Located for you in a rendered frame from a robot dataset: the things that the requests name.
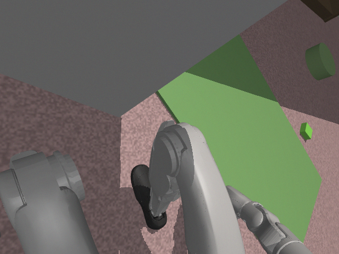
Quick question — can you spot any right robot arm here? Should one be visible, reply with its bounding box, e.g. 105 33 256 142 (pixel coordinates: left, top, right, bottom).
240 201 313 254

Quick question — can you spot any right robot foot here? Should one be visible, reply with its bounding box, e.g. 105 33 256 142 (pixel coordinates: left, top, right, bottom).
131 165 167 230

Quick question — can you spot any right robot hand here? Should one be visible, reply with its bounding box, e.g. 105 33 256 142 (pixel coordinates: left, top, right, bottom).
226 186 252 220

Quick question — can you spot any bookshelf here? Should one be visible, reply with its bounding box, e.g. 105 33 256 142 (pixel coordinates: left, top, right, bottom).
301 0 339 22

